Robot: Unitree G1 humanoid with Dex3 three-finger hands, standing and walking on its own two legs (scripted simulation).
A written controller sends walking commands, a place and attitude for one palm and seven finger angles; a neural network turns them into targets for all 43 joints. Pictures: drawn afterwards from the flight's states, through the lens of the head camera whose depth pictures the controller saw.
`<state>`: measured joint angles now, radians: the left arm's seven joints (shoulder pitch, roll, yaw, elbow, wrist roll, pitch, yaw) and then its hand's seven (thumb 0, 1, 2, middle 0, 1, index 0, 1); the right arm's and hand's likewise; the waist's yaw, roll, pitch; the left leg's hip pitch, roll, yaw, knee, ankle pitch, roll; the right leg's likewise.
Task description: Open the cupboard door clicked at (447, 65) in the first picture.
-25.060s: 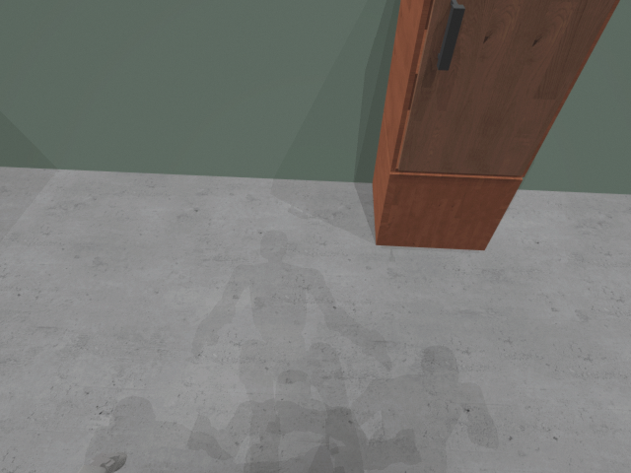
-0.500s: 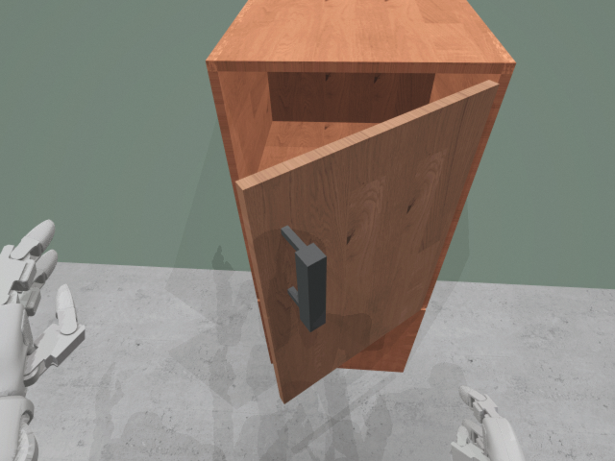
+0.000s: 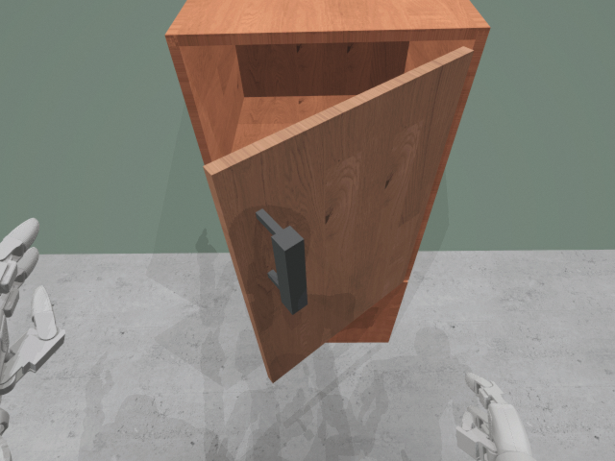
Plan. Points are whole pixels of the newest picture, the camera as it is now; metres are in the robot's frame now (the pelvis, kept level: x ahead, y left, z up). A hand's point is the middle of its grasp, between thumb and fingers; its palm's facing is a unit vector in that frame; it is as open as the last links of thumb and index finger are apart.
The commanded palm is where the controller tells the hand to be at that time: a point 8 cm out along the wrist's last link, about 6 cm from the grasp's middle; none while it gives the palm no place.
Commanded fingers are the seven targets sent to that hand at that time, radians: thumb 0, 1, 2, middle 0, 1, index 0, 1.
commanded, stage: step back with the hand held close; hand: left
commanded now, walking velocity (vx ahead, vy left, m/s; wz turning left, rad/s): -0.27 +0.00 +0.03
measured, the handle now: (280, 262) +0.33 +0.07 +0.10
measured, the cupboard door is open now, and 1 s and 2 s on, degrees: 39 39 39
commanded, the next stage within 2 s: stop stepping back and stand still in 0.96 s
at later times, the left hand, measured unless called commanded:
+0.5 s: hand out of the picture +0.11 +0.29 +0.15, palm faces +0.45 -0.74 -0.50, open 7.4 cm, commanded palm +0.04 +0.33 +0.17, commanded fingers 0.00 0.90 0.90 -0.20 -0.30 -0.20 -0.30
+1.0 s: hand out of the picture +0.03 +0.31 +0.17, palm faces +0.47 -0.79 -0.39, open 7.4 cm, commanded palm -0.03 +0.34 +0.17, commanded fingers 0.00 0.90 0.90 -0.20 -0.30 -0.20 -0.30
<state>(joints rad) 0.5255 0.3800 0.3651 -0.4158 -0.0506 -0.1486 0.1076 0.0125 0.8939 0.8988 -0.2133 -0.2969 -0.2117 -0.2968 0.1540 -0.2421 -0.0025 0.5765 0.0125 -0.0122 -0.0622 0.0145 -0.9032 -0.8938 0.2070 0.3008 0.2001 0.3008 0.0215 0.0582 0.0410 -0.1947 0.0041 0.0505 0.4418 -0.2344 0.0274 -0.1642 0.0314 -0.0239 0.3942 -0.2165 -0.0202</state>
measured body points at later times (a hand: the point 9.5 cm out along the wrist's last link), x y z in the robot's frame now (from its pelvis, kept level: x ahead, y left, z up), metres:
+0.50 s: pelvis -0.08 +0.02 -0.02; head -0.06 +0.03 +0.43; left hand +0.08 +0.33 +0.18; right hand +0.08 -0.21 -0.10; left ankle +0.00 +0.10 -0.74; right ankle -0.02 -0.10 -0.74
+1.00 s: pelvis -0.17 +0.04 -0.01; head -0.14 +0.08 +0.44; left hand +0.00 +0.35 +0.19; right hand +0.02 -0.18 -0.08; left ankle -0.03 +0.11 -0.74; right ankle -0.29 -0.12 -0.67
